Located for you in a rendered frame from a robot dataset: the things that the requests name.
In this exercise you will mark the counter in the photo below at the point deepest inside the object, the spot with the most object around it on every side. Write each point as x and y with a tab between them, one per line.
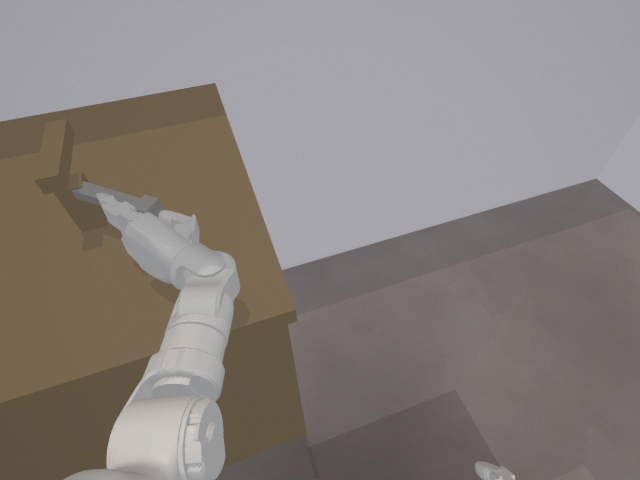
80	319

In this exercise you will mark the tap lever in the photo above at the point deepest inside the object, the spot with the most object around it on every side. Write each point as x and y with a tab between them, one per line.
144	204

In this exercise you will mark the robot left hand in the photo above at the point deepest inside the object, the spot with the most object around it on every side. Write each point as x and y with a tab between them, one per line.
151	241

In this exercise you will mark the left robot forearm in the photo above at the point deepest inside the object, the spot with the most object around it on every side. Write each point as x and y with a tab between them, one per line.
190	357

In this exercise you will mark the robot left upper arm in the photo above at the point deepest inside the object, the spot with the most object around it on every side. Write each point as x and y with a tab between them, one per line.
165	438

